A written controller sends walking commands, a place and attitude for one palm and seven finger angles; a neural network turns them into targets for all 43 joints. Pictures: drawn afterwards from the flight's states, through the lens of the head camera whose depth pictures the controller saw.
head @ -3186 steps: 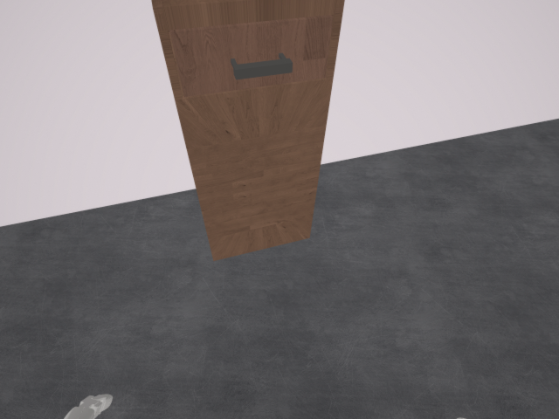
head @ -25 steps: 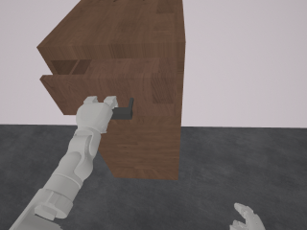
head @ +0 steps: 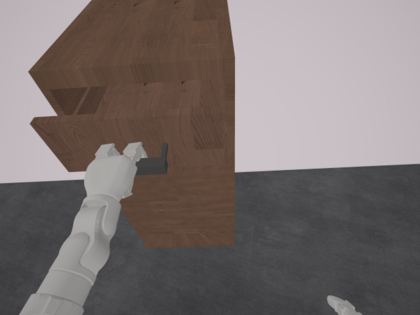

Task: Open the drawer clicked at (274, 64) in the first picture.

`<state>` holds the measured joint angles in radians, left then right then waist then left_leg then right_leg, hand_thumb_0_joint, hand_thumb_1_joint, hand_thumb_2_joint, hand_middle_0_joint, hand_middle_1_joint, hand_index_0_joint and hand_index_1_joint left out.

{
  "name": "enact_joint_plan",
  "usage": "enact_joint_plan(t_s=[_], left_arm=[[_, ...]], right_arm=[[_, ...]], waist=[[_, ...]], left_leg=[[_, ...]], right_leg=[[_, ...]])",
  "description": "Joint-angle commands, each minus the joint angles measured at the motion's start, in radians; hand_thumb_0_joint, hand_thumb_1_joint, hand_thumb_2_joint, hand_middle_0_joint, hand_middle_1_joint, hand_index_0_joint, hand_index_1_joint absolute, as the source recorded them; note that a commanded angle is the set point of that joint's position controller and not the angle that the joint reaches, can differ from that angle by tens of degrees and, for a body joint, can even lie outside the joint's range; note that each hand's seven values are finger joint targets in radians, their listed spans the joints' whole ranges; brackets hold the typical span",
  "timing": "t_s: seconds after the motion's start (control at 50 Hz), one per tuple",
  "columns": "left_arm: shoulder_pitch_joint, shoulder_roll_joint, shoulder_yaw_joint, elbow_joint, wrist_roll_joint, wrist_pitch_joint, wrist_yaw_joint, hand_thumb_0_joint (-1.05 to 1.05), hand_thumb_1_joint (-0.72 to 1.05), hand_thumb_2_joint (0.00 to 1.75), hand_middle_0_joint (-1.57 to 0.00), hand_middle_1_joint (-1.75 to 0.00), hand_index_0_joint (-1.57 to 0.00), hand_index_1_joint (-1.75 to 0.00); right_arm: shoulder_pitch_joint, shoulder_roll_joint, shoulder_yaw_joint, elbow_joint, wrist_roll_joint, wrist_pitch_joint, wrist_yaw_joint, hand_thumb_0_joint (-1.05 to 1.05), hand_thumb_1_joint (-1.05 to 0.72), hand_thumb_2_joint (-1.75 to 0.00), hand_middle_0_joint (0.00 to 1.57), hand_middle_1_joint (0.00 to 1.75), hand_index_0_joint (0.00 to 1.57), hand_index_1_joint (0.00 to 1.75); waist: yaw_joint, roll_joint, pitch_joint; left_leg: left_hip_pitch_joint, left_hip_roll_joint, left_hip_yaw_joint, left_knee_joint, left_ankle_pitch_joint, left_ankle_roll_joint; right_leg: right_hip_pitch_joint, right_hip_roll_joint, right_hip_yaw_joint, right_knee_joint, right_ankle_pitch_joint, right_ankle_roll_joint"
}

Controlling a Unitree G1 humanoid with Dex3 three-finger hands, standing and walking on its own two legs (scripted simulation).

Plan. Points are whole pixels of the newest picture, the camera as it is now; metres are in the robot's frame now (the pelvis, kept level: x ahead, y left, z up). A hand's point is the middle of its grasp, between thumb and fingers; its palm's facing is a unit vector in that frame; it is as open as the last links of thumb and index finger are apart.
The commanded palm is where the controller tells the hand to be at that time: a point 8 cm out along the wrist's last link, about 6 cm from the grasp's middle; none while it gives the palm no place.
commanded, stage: pull the drawer open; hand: left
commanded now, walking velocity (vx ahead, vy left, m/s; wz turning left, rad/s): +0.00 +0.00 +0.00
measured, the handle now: (134, 158) +0.41 +0.18 +0.09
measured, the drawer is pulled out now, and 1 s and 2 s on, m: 0.11 0.20 0.26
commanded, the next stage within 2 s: none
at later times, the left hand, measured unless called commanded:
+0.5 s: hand (121, 201) +0.31 +0.19 +0.07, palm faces +0.01 -0.09 -1.00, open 6.0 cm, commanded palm +0.29 +0.19 +0.12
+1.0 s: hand (115, 229) +0.26 +0.18 +0.06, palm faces +0.08 -0.13 -0.99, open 6.0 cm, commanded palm +0.23 +0.18 +0.12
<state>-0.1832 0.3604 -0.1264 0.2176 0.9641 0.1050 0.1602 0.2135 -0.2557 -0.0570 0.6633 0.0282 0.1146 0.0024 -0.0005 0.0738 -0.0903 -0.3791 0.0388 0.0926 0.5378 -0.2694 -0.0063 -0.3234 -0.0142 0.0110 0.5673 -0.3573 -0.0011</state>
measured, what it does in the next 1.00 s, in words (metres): stands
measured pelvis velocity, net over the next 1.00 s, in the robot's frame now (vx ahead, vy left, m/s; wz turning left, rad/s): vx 0.00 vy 0.00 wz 0.03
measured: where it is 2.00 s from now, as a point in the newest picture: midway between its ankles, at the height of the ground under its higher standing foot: outside the picture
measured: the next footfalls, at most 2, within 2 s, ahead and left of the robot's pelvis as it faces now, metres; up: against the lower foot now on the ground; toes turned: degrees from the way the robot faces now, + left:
none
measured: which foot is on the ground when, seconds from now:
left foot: down 0.00-1.00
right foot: down 0.00-1.00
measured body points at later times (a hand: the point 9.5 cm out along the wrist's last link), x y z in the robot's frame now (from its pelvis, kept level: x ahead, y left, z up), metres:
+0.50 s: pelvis -0.01 -0.01 +0.00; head +0.00 -0.05 +0.45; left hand +0.31 +0.19 +0.12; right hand +0.22 -0.20 -0.10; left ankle +0.00 +0.12 -0.73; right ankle -0.05 -0.12 -0.73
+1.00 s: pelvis +0.00 +0.00 +0.00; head +0.02 -0.05 +0.45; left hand +0.25 +0.19 +0.12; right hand +0.19 -0.23 -0.12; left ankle +0.00 +0.13 -0.73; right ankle -0.05 -0.12 -0.73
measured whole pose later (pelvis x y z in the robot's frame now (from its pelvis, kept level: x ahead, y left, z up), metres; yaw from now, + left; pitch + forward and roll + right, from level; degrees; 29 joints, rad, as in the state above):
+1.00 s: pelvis +0.00 +0.00 +0.00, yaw +2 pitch +4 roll +1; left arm 0.15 0.35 -0.20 -0.14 1.00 0.12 0.20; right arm 0.13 -0.27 -0.05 0.66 0.01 0.10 0.02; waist 0.07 0.09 -0.06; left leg -0.34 0.03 0.06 0.56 -0.28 -0.01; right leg -0.27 -0.02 -0.02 0.58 -0.38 -0.01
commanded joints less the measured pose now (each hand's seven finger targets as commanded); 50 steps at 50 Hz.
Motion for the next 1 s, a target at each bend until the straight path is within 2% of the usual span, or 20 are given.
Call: enact_joint_plan(t_s=[0.0,0.06,0.1,0.12,0.16,0.18,0.22,0.34,0.36,0.38,0.46,0.52,0.56,0.62,0.66,0.72,0.86,0.9,0.96,0.98], left_arm=[[-0.032,0.118,0.061,-0.396,0.000,0.006,0.057,0.00,0.90,0.90,-0.40,-1.35,-0.40,-1.35],[0.059,0.140,0.073,-0.483,0.007,0.037,0.066,0.00,0.90,0.90,-0.40,-1.35,-0.40,-1.35],[-0.307,0.128,0.011,-0.361,0.044,0.064,0.080,0.00,0.90,0.90,-0.40,-1.35,-0.40,-1.35],[-0.297,0.105,-0.005,-0.343,0.052,0.070,0.083,0.00,0.90,0.90,-0.40,-1.35,-0.40,-1.35],[-0.254,0.174,0.048,-0.326,0.059,0.088,0.082,0.00,0.90,0.90,-0.40,-1.35,-0.40,-1.35],[-0.271,0.132,0.005,-0.317,0.067,0.097,0.076,0.00,0.90,0.90,-0.40,-1.35,-0.40,-1.35],[-0.303,0.077,-0.049,-0.301,0.048,0.102,0.056,0.00,0.90,0.90,-0.40,-1.35,-0.40,-1.35],[-0.364,0.096,-0.038,-0.245,0.026,0.074,0.006,0.00,0.90,0.90,-0.40,-1.35,-0.40,-1.35],[-0.375,0.139,-0.006,-0.244,0.024,0.063,0.000,0.00,0.90,0.90,-0.40,-1.35,-0.40,-1.35],[-0.396,0.090,-0.050,-0.242,0.025,0.054,-0.006,0.00,0.90,0.90,-0.40,-1.35,-0.40,-1.35],[-0.405,0.140,-0.001,-0.207,0.024,0.015,-0.014,0.00,0.90,0.90,-0.40,-1.35,-0.40,-1.35],[-0.425,0.098,-0.034,-0.190,0.032,-0.004,-0.007,0.00,0.90,0.90,-0.40,-1.35,-0.40,-1.35],[-0.313,0.167,0.041,-0.221,0.027,-0.015,-0.003,0.00,0.90,0.90,-0.40,-1.35,-0.40,-1.35],[-0.198,0.088,-0.003,-0.300,0.006,-0.031,-0.004,0.00,0.90,0.90,-0.40,-1.35,-0.40,-1.35],[-0.047,0.166,0.082,-0.346,-0.003,-0.035,0.002,0.00,0.90,0.90,-0.40,-1.35,-0.40,-1.35],[0.098,0.086,0.023,-0.483,-0.012,-0.036,0.006,0.00,0.90,0.90,-0.40,-1.35,-0.40,-1.35],[0.345,0.124,0.066,-0.708,0.007,-0.005,0.055,0.00,0.90,0.90,-0.40,-1.35,-0.40,-1.35],[0.010,0.080,-0.003,-0.620,0.038,0.007,0.080,0.00,0.90,0.90,-0.40,-1.35,-0.40,-1.35],[0.055,0.120,0.041,-0.563,0.067,0.021,0.108,0.00,0.90,0.90,-0.40,-1.35,-0.40,-1.35],[0.045,0.062,-0.021,-0.560,0.076,0.026,0.106,0.00,0.90,0.90,-0.40,-1.35,-0.40,-1.35]], right_arm=[[-0.185,-0.088,-0.027,-0.184,0.000,-0.062,0.017,0.00,-0.90,-0.90,0.20,0.30,0.20,0.30],[-0.206,-0.092,-0.024,-0.192,-0.003,-0.064,0.029,0.00,-0.90,-0.90,0.20,0.30,0.20,0.30],[-0.191,-0.094,-0.009,-0.130,0.002,-0.054,0.006,0.00,-0.90,-0.90,0.20,0.30,0.20,0.30],[-0.186,-0.086,-0.012,-0.131,0.002,-0.059,0.000,0.00,-0.90,-0.90,0.20,0.30,0.20,0.30],[-0.200,-0.092,-0.008,-0.125,0.001,-0.053,-0.011,0.00,-0.90,-0.90,0.20,0.30,0.20,0.30],[-0.209,-0.081,-0.002,-0.124,0.000,-0.051,-0.013,0.00,-0.90,-0.90,0.20,0.30,0.20,0.30],[-0.215,-0.073,0.000,-0.121,0.004,-0.048,-0.017,0.00,-0.90,-0.90,0.20,0.30,0.20,0.30],[-0.243,-0.071,0.019,-0.122,-0.003,-0.041,-0.042,0.00,-0.90,-0.90,0.20,0.30,0.20,0.30],[-0.242,-0.078,0.018,-0.121,-0.003,-0.041,-0.046,0.00,-0.90,-0.90,0.20,0.30,0.20,0.30],[-0.249,-0.066,0.025,-0.129,-0.003,-0.046,-0.046,0.00,-0.90,-0.90,0.20,0.30,0.20,0.30],[-0.238,-0.072,0.023,-0.121,-0.008,-0.048,-0.053,0.00,-0.90,-0.90,0.20,0.30,0.20,0.30],[-0.233,-0.063,0.022,-0.122,-0.008,-0.051,-0.050,0.00,-0.90,-0.90,0.20,0.30,0.20,0.30],[-0.237,-0.074,0.014,-0.135,-0.011,-0.053,-0.045,0.00,-0.90,-0.90,0.20,0.30,0.20,0.30],[-0.244,-0.064,0.009,-0.160,-0.012,-0.061,-0.029,0.00,-0.90,-0.90,0.20,0.30,0.20,0.30],[-0.255,-0.078,0.002,-0.174,-0.015,-0.061,-0.019,0.00,-0.90,-0.90,0.20,0.30,0.20,0.30],[-0.255,-0.068,0.000,-0.201,-0.012,-0.063,0.007,0.00,-0.90,-0.90,0.20,0.30,0.20,0.30],[-0.259,-0.075,-0.010,-0.221,-0.015,-0.065,0.043,0.00,-0.90,-0.90,0.20,0.30,0.20,0.30],[-0.251,-0.072,-0.002,-0.174,-0.015,-0.065,0.027,0.00,-0.90,-0.90,0.20,0.30,0.20,0.30],[-0.245,-0.072,-0.004,-0.162,-0.019,-0.074,0.013,0.00,-0.90,-0.90,0.20,0.30,0.20,0.30],[-0.245,-0.060,0.002,-0.162,-0.022,-0.078,0.014,0.00,-0.90,-0.90,0.20,0.30,0.20,0.30]], waist=[[0.078,-0.079,-0.295],[0.087,-0.063,-0.288],[0.002,-0.065,-0.196],[0.013,-0.048,-0.206],[0.041,-0.038,-0.225],[0.043,-0.027,-0.256],[0.031,-0.052,-0.259],[0.034,-0.130,-0.240],[0.037,-0.133,-0.242],[0.038,-0.135,-0.248],[0.039,-0.119,-0.224],[0.036,-0.080,-0.218],[0.070,-0.080,-0.253],[0.079,-0.093,-0.266],[0.110,-0.100,-0.279],[0.104,-0.091,-0.252],[0.107,-0.061,-0.239],[0.034,-0.050,-0.176],[0.061,-0.030,-0.194],[0.060,-0.049,-0.224]], left_leg=[[0.216,-0.047,-0.031,0.001,0.496,0.035],[0.240,-0.040,-0.033,0.001,0.522,0.031],[0.229,-0.042,-0.048,-0.002,0.409,0.027],[0.244,-0.042,-0.050,-0.005,0.387,0.030],[0.258,-0.048,-0.047,-0.013,0.385,0.026],[0.270,-0.054,-0.046,-0.009,0.404,0.028],[0.282,-0.052,-0.054,-0.007,0.417,0.026],[0.265,-0.064,-0.052,-0.014,0.368,0.035],[0.266,-0.063,-0.050,-0.013,0.362,0.034],[0.258,-0.069,-0.048,-0.012,0.361,0.039],[0.247,-0.069,-0.044,-0.013,0.336,0.034],[0.241,-0.071,-0.045,-0.015,0.314,0.034],[0.236,-0.071,-0.042,-0.018,0.334,0.031],[0.228,-0.071,-0.041,-0.020,0.363,0.035],[0.218,-0.069,-0.035,-0.023,0.386,0.032],[0.213,-0.064,-0.032,-0.022,0.420,0.034],[0.233,-0.048,-0.034,0.001,0.491,0.029],[0.237,-0.048,-0.049,0.005,0.399,0.027],[0.251,-0.049,-0.053,0.002,0.359,0.022],[0.260,-0.052,-0.054,0.010,0.375,0.028]], right_leg=[[0.124,0.048,-0.039,-0.023,0.553,-0.023],[0.124,0.051,-0.041,-0.030,0.532,-0.028],[0.014,0.063,-0.050,-0.041,0.427,-0.025],[0.001,0.064,-0.052,-0.048,0.389,-0.028],[0.034,0.064,-0.047,-0.059,0.382,-0.035],[0.043,0.060,-0.047,-0.050,0.402,-0.034],[0.041,0.060,-0.053,-0.049,0.410,-0.032],[0.067,0.046,-0.045,-0.063,0.443,-0.021],[0.077,0.044,-0.037,-0.069,0.444,-0.022],[0.079,0.039,-0.036,-0.065,0.458,-0.019],[0.077,0.036,-0.027,-0.076,0.456,-0.019],[0.055,0.037,-0.029,-0.075,0.419,-0.022],[0.105,0.035,-0.017,-0.075,0.447,-0.025],[0.131,0.030,-0.024,-0.061,0.502,-0.021],[0.175,0.028,-0.013,-0.056,0.548,-0.021],[0.161,0.029,-0.026,-0.046,0.563,-0.019],[0.143,0.038,-0.029,-0.028,0.558,-0.027],[0.035,0.048,-0.039,-0.037,0.452,-0.025],[0.025,0.058,-0.039,-0.045,0.381,-0.036],[0.026,0.050,-0.046,-0.033,0.387,-0.032]])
